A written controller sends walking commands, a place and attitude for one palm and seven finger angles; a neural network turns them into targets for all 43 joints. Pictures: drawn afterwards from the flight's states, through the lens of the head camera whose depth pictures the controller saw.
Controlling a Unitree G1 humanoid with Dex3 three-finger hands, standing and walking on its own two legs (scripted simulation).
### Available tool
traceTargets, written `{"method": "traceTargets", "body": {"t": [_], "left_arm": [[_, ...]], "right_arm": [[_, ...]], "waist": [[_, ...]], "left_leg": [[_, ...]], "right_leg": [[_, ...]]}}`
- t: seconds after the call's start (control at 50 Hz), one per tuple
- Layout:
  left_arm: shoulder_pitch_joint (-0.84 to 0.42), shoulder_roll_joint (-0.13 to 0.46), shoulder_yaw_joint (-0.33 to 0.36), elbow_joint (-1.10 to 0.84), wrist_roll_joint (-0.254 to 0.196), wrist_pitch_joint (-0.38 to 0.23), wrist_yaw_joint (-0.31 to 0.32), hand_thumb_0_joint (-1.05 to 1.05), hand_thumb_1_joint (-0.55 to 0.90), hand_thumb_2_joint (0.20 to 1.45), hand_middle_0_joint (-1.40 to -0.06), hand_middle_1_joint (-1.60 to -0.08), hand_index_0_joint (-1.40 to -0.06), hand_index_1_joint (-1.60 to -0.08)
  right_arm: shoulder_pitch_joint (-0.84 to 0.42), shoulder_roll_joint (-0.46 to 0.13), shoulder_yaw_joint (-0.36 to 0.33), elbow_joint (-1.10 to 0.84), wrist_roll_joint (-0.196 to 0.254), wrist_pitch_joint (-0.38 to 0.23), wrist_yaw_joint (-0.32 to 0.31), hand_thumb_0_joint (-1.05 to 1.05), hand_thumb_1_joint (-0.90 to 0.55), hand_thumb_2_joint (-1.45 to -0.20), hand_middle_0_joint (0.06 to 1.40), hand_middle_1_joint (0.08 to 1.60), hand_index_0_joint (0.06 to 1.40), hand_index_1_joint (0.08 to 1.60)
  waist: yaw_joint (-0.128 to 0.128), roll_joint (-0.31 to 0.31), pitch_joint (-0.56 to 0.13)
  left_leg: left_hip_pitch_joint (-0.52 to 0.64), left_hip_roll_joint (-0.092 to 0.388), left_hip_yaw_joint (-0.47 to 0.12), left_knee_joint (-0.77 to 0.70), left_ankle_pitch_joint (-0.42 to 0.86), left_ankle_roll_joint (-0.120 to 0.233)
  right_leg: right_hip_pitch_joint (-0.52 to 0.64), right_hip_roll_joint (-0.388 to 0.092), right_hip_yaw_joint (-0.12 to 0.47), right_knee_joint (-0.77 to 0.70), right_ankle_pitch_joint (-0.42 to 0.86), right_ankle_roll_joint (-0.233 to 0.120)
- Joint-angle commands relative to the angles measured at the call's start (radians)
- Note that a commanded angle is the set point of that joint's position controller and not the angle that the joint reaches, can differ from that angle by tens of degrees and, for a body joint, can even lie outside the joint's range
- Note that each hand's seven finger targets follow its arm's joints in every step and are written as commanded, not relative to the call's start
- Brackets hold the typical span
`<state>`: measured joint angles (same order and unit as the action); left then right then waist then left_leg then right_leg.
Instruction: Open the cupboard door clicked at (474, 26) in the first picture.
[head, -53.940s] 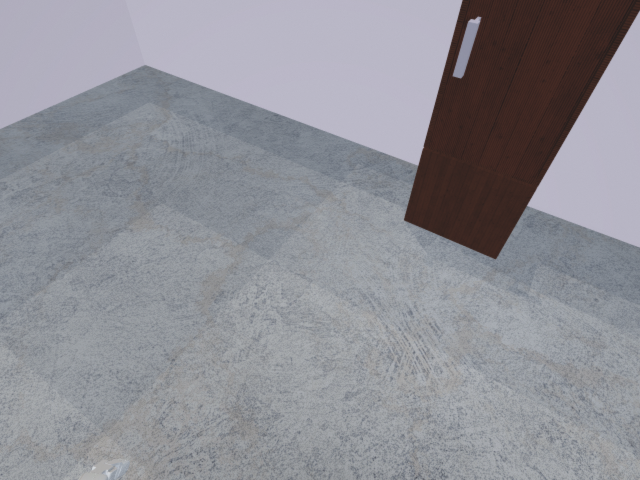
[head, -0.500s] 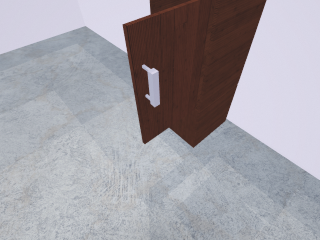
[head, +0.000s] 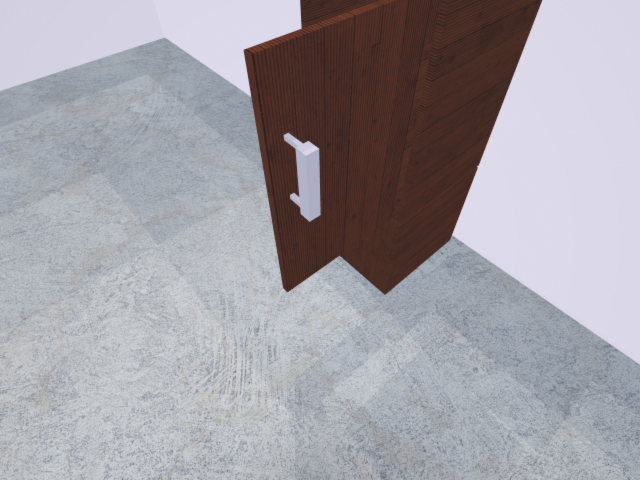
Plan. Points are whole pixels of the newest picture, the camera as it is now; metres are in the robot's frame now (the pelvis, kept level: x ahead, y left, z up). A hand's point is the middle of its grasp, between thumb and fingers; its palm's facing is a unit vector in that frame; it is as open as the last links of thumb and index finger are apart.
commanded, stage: look to check the result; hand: left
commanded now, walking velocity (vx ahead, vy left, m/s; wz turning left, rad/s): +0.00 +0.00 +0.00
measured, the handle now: (300, 177) +0.59 +0.07 +0.02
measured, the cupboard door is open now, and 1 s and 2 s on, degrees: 89 89 89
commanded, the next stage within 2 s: stand and wait in 0.38 s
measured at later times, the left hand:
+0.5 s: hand out of the picture +0.10 +0.22 -0.16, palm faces -0.01 -0.95 -0.31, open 7.4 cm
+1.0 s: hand out of the picture +0.09 +0.22 -0.16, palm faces -0.02 -0.95 -0.30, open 7.4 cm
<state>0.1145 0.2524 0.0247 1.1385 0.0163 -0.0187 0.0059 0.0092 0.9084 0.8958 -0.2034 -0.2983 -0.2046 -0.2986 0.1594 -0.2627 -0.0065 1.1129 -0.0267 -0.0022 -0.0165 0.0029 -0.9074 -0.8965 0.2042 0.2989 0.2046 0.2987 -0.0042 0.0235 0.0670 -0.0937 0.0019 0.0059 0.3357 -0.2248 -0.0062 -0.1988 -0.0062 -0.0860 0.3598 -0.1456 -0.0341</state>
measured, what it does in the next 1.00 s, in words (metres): stands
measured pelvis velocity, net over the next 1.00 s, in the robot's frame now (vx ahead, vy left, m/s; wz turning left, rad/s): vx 0.02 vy -0.01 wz -0.01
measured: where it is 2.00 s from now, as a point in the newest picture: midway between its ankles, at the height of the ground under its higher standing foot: outside the picture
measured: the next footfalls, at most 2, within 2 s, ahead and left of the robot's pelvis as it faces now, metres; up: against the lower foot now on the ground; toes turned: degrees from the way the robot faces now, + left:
none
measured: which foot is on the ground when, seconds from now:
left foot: down 0.00-1.00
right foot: down 0.00-1.00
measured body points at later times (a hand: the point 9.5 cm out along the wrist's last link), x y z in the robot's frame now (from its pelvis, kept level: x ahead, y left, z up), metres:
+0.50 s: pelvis +0.02 -0.01 +0.00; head +0.04 -0.02 +0.45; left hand +0.10 +0.27 -0.13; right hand +0.07 -0.28 -0.15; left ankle -0.03 +0.12 -0.75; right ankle +0.03 -0.10 -0.75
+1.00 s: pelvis +0.02 -0.01 +0.00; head +0.04 -0.01 +0.45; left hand +0.09 +0.27 -0.14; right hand +0.05 -0.28 -0.15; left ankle -0.03 +0.12 -0.75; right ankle +0.03 -0.10 -0.75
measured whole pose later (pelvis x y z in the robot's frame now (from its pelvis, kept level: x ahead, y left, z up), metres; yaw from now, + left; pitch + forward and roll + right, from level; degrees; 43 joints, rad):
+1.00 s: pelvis +0.02 -0.01 +0.00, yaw -1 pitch -1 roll +0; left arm 0.11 0.28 0.02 1.14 0.01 -0.02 0.01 0.01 0.91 0.90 -0.20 -0.30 -0.20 -0.30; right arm 0.16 -0.27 0.00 1.13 -0.02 0.00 -0.02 0.00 -0.91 -0.90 0.21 0.30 0.21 0.30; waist -0.01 0.02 0.06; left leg -0.04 0.02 0.01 0.29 -0.23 -0.02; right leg -0.15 0.02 -0.08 0.32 -0.15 -0.04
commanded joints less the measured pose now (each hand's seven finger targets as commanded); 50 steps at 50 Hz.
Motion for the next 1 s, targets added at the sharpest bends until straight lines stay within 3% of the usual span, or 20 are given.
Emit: {"method": "traceTargets", "body": {"t": [0.0,0.12,0.24,0.38,0.46,0.58,0.98], "left_arm": [[-0.020,0.189,0.032,-0.049,-0.005,-0.019,0.018,0.000,0.900,0.900,-0.200,-0.300,-0.200,-0.300],[-0.024,0.201,0.031,-0.048,-0.005,-0.021,0.019,0.000,0.900,0.900,-0.200,-0.300,-0.200,-0.300],[-0.027,0.214,0.032,-0.051,-0.004,-0.024,0.020,0.000,0.900,0.900,-0.200,-0.300,-0.200,-0.300],[-0.041,0.216,0.029,-0.052,-0.006,-0.022,0.018,0.000,0.900,0.900,-0.200,-0.300,-0.200,-0.300],[-0.037,0.218,0.028,-0.050,-0.006,-0.022,0.018,0.000,0.900,0.900,-0.200,-0.300,-0.200,-0.300],[-0.037,0.217,0.028,-0.052,-0.007,-0.023,0.019,0.000,0.900,0.900,-0.200,-0.300,-0.200,-0.300],[-0.023,0.207,0.024,-0.047,-0.006,-0.021,0.017,0.000,0.900,0.900,-0.200,-0.300,-0.200,-0.300]], "right_arm": [[0.014,-0.165,-0.027,-0.033,0.007,-0.013,-0.009,0.000,-0.900,-0.900,0.200,0.300,0.200,0.300],[-0.003,-0.176,-0.026,-0.032,0.007,-0.012,-0.008,0.000,-0.900,-0.900,0.200,0.300,0.200,0.300],[-0.009,-0.187,-0.027,-0.035,0.008,-0.010,-0.008,0.000,-0.900,-0.900,0.200,0.300,0.200,0.300],[-0.014,-0.190,-0.022,-0.030,0.006,-0.010,-0.007,0.000,-0.900,-0.900,0.200,0.300,0.200,0.300],[-0.012,-0.189,-0.022,-0.029,0.006,-0.010,-0.007,0.000,-0.900,-0.900,0.200,0.300,0.200,0.300],[-0.003,-0.187,-0.020,-0.025,0.007,-0.012,-0.009,0.000,-0.900,-0.900,0.200,0.300,0.200,0.300],[0.012,-0.179,-0.021,-0.018,0.007,-0.014,-0.009,0.000,-0.900,-0.900,0.200,0.300,0.200,0.300]], "waist": [[-0.006,-0.022,-0.099],[-0.005,-0.005,-0.103],[-0.003,-0.037,-0.109],[-0.003,-0.002,-0.091],[-0.003,-0.025,-0.096],[-0.003,-0.008,-0.103],[-0.003,-0.004,-0.076]], "left_leg": [[-0.039,0.110,-0.073,-0.065,0.161,0.028],[-0.019,0.111,-0.066,-0.068,0.187,0.025],[-0.007,0.111,-0.064,-0.067,0.190,0.025],[-0.016,0.112,-0.063,-0.080,0.174,0.021],[-0.011,0.112,-0.061,-0.081,0.167,0.022],[-0.010,0.113,-0.059,-0.082,0.187,0.020],[-0.012,0.116,-0.059,-0.096,0.146,0.023]], "right_leg": [[0.118,-0.124,0.130,-0.047,0.160,-0.020],[0.128,-0.128,0.129,-0.049,0.205,-0.021],[0.138,-0.128,0.126,-0.059,0.223,-0.019],[0.140,-0.128,0.135,-0.071,0.194,-0.020],[0.143,-0.128,0.135,-0.076,0.187,-0.018],[0.159,-0.129,0.137,-0.070,0.228,-0.020],[0.129,-0.120,0.145,-0.084,0.147,-0.019]]}}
